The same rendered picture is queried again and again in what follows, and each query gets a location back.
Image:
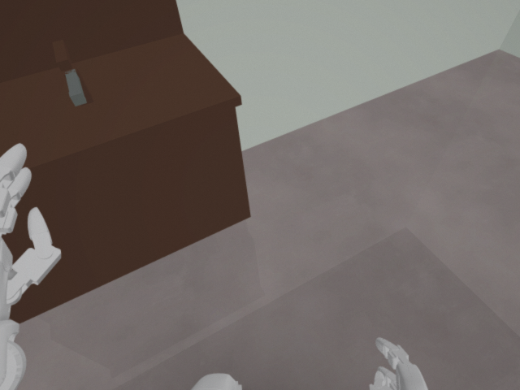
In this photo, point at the left robot forearm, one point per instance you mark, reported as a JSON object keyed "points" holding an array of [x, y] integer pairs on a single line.
{"points": [[12, 357]]}

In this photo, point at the tap lever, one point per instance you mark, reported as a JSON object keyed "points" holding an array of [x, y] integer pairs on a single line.
{"points": [[75, 90]]}

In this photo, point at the right robot hand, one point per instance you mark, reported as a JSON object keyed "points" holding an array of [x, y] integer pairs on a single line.
{"points": [[407, 377]]}

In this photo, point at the counter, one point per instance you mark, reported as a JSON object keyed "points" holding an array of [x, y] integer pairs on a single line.
{"points": [[152, 162]]}

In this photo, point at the left robot thigh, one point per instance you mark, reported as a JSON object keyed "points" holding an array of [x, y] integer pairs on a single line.
{"points": [[217, 382]]}

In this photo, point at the left robot hand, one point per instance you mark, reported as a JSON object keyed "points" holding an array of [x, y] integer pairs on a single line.
{"points": [[34, 264]]}

